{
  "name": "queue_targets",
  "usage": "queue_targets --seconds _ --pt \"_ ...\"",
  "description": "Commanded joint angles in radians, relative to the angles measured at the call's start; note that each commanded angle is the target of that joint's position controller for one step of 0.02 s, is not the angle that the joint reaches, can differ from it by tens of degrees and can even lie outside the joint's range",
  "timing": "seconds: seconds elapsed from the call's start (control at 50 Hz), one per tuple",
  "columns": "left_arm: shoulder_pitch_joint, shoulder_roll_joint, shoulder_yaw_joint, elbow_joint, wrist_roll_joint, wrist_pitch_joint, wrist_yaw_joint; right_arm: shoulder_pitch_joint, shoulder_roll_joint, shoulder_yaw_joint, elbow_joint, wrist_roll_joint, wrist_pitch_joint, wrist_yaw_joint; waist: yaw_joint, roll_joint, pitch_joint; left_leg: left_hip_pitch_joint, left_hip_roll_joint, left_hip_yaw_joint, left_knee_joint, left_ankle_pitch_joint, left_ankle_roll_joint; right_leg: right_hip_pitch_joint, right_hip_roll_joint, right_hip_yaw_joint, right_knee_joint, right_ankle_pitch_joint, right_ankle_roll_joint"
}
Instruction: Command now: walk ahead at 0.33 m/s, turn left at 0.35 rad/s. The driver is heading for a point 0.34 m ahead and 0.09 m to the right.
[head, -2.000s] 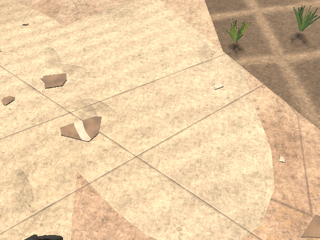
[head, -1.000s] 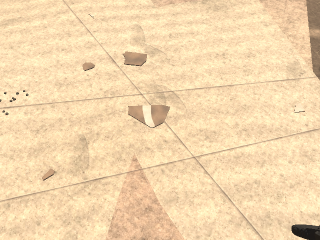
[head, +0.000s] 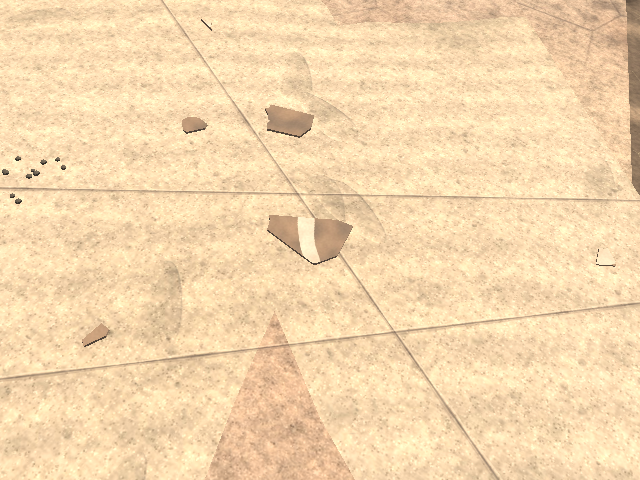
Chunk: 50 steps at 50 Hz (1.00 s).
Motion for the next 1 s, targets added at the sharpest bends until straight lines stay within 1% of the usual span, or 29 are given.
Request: queue_targets --seconds 0.02,0.06,0.14,0.16,0.2,0.24,0.3,0.36,0.38,0.4,0.44,0.46,0.48,0.5,0.52,0.54,0.56,0.58,0.6,0.64,0.68,0.78,0.86,0.9,0.92,0.94,0.96,0.98,1.0 --pt "-0.021 0.097 0.02 -0.065 -0.004 -0.036 -0.017 0.032 -0.106 -0.012 -0.047 -0.008 -0.035 -0.026 -0.012 0.214 -0.113 0.275 0.273 -0.43 -0.412 -0.415 0.146 -0.254 -0.042 0.029 0.002 0.188 -0.023" --pt "0.0 0.082 0.013 -0.038 -0.01 -0.045 -0.024 0.044 -0.125 -0.013 -0.037 -0.031 -0.057 -0.032 -0.013 0.197 -0.087 0.285 0.265 -0.347 -0.446 -0.343 0.126 -0.282 -0.052 0.022 -0.022 0.312 -0.021" --pt "-0.003 0.067 0.004 -0.035 -0.022 -0.04 -0.018 0.105 -0.127 -0.01 0.001 -0.041 -0.093 -0.032 -0.037 0.161 -0.017 0.335 0.303 -0.235 -0.495 -0.294 0.109 -0.432 -0.042 0.087 -0.037 0.408 0.005" --pt "0.016 0.048 -0.003 -0.004 0.086 0.001 -0.054 0.152 -0.142 -0.006 0.022 -0.067 -0.081 -0.011 -0.04 0.129 -0.012 0.287 0.277 -0.16 -0.524 -0.304 0.067 -0.386 0.023 0.08 -0.023 0.379 0.017" --pt "0.034 0.062 0.007 -0.003 0.059 0.025 -0.085 0.115 -0.133 -0.004 0.026 -0.069 -0.082 -0.003 -0.014 0.166 0.032 0.252 0.286 -0.081 -0.54 -0.271 0.043 -0.4 0.028 0.087 -0.007 0.423 0.027" --pt "0.039 0.069 0.009 0.002 0.049 0.025 -0.093 0.1 -0.122 0.0 0.037 -0.069 -0.092 -0.006 0.002 0.153 0.051 0.257 0.312 -0.032 -0.55 -0.249 0.041 -0.423 0.015 0.087 -0.002 0.468 0.028" --pt "0.024 0.066 0.004 -0.003 0.053 0.022 -0.102 0.101 -0.116 0.0 0.069 -0.07 -0.107 -0.018 0.015 0.127 0.083 0.327 0.339 0.037 -0.563 -0.231 0.038 -0.472 -0.019 0.075 -0.038 0.476 -0.002" --pt "-0.023 0.031 -0.021 -0.015 0.06 0.006 -0.112 0.11 -0.086 0.006 0.112 -0.073 -0.116 -0.021 -0.001 0.101 0.15 0.33 0.311 0.168 -0.56 0.022 0.042 -0.343 -0.046 0.005 -0.297 0.454 -0.052" --pt "-0.025 -0.022 -0.041 -0.037 -0.041 -0.028 -0.084 0.089 -0.114 -0.009 0.104 -0.008 -0.101 -0.028 -0.018 0.109 0.156 0.393 0.335 0.169 -0.508 0.219 0.06 -0.353 -0.066 0.03 -0.356 0.445 -0.063" --pt "-0.014 -0.024 -0.052 -0.045 -0.041 -0.046 -0.081 0.079 -0.134 -0.013 0.112 0.005 -0.083 -0.031 -0.007 0.094 0.142 0.419 0.344 0.192 -0.462 0.383 0.062 -0.303 -0.052 0.002 -0.433 0.409 -0.078" --pt "0.061 0.029 -0.032 -0.05 -0.011 -0.059 -0.077 0.091 -0.181 -0.025 0.125 -0.002 -0.061 -0.034 0.019 0.117 0.053 0.434 0.348 0.192 -0.307 0.858 0.06 -0.104 0.037 -0.087 -0.487 0.383 -0.105" --pt "0.213 0.074 -0.008 -0.015 -0.007 -0.061 -0.072 0.066 -0.186 -0.024 0.127 0.001 -0.053 -0.033 0.097 0.122 -0.036 0.423 0.304 0.212 -0.129 0.986 0.031 0.084 0.094 -0.112 -0.546 0.439 -0.127" --pt "0.356 0.144 0.024 0.025 -0.004 -0.058 -0.052 0.083 -0.16 -0.011 0.131 0.0 -0.059 -0.027 0.16 0.089 -0.134 0.334 0.232 0.23 0.098 0.958 -0.014 0.343 0.15 -0.11 -0.599 0.553 -0.149" --pt "0.429 0.239 0.041 0.039 -0.008 -0.046 -0.024 0.125 -0.058 0.023 0.108 -0.041 -0.073 -0.022 0.139 -0.11 -0.236 0.071 0.149 0.204 0.432 0.282 -0.08 0.638 -0.02 0.135 -0.524 0.894 -0.188" --pt "0.389 0.312 0.035 -0.001 0.018 -0.049 -0.019 0.321 0.033 0.06 0.121 -0.034 -0.093 -0.003 0.017 -0.267 -0.475 -0.177 -0.035 0.018 0.849 -0.43 -0.145 0.873 -0.34 0.682 -0.591 0.972 -0.438" --pt "0.394 0.219 0.019 -0.03 0.013 -0.051 -0.031 0.194 -0.107 0.027 0.152 0.015 -0.102 -0.004 0.135 -0.004 -0.554 -0.165 -0.027 -0.157 0.903 -0.374 -0.138 0.812 -0.333 0.677 -0.702 0.885 -0.424" --pt "0.329 0.197 0.009 -0.01 0.004 -0.056 -0.034 0.079 -0.108 0.024 0.104 0.037 -0.101 -0.009 0.107 -0.021 -0.367 -0.244 0.025 -0.118 0.851 -0.303 -0.115 0.68 -0.299 0.522 -0.736 0.811 -0.369" --pt "0.245 0.152 -0.004 -0.01 -0.011 -0.058 -0.033 0.032 -0.089 0.031 0.095 0.015 -0.098 -0.025 0.069 0.042 -0.237 -0.253 0.088 -0.092 0.755 -0.203 -0.104 0.517 -0.257 0.421 -0.755 0.77 -0.317" --pt "0.186 0.105 -0.02 -0.017 -0.007 -0.058 -0.03 0.01 -0.095 0.025 0.099 -0.003 -0.087 -0.035 0.047 0.019 -0.16 -0.218 0.113 -0.085 0.71 -0.151 -0.1 0.38 -0.229 0.345 -0.778 0.799 -0.303" --pt "0.141 0.073 -0.031 -0.021 0.021 -0.065 -0.027 0.081 -0.093 0.016 0.121 -0.005 -0.056 -0.037 -0.007 -0.029 -0.149 -0.084 0.126 -0.091 0.667 -0.088 -0.101 0.24 -0.184 0.245 -0.835 0.859 -0.293" --pt "0.105 0.061 -0.037 -0.011 0.027 -0.079 -0.023 0.113 -0.065 0.02 0.14 -0.013 -0.04 -0.041 -0.031 -0.014 -0.147 -0.058 0.125 -0.084 0.579 -0.052 -0.116 0.204 -0.166 0.163 -0.855 0.955 -0.303" --pt "0.043 0.057 -0.043 0.014 0.028 -0.056 -0.004 0.035 -0.021 0.034 0.136 -0.028 -0.027 -0.045 -0.016 -0.033 -0.151 -0.029 0.134 -0.068 0.235 0.09 -0.155 0.241 -0.122 0.069 -0.855 0.899 -0.272" --pt "0.039 0.057 -0.047 0.047 0.031 -0.03 -0.008 -0.018 -0.045 0.025 0.134 -0.021 -0.02 -0.045 0.016 -0.039 -0.122 0.019 0.119 -0.062 0.076 0.106 -0.158 0.251 -0.139 0.117 -0.852 0.668 -0.27" --pt "0.016 0.04 -0.055 0.059 0.022 -0.022 -0.011 -0.011 -0.043 0.022 0.137 -0.028 -0.023 -0.045 -0.003 -0.033 -0.106 0.079 0.103 -0.05 -0.044 0.117 -0.138 0.247 -0.13 0.135 -0.811 0.578 -0.248" --pt "0.02 0.025 -0.061 0.069 0.014 -0.02 -0.012 -0.001 -0.041 0.023 0.14 -0.038 -0.028 -0.044 -0.018 -0.015 -0.099 0.143 0.099 -0.048 -0.16 0.229 -0.121 0.235 -0.101 0.13 -0.784 0.501 -0.207" --pt "0.05 0.005 -0.068 0.077 0.019 -0.024 -0.011 -0.005 -0.073 0.018 0.137 -0.047 -0.033 -0.046 -0.003 0.027 -0.101 0.206 0.143 -0.1 -0.187 0.404 -0.104 0.217 -0.058 0.123 -0.75 0.414 -0.156" --pt "0.122 0.008 -0.065 0.089 0.036 -0.03 -0.014 -0.024 -0.133 0.007 0.128 -0.044 -0.033 -0.051 0.059 0.126 -0.105 0.249 0.192 -0.143 -0.152 0.524 -0.074 0.181 0.016 0.089 -0.713 0.299 -0.116" --pt "0.145 -0.004 -0.066 0.097 0.033 -0.028 -0.012 -0.048 -0.117 0.006 0.141 -0.033 -0.029 -0.048 0.079 0.204 -0.115 0.206 0.18 -0.139 -0.138 0.395 -0.042 0.208 0.052 0.049 -0.728 0.258 -0.091" --pt "0.085 0.016 -0.065 0.098 0.029 -0.02 -0.008 -0.052 -0.064 0.013 0.14 -0.03 -0.028 -0.039 0.035 0.172 -0.095 0.156 0.148 -0.127 -0.155 0.292 -0.05 0.241 0.054 0.037 -0.716 0.265 -0.08"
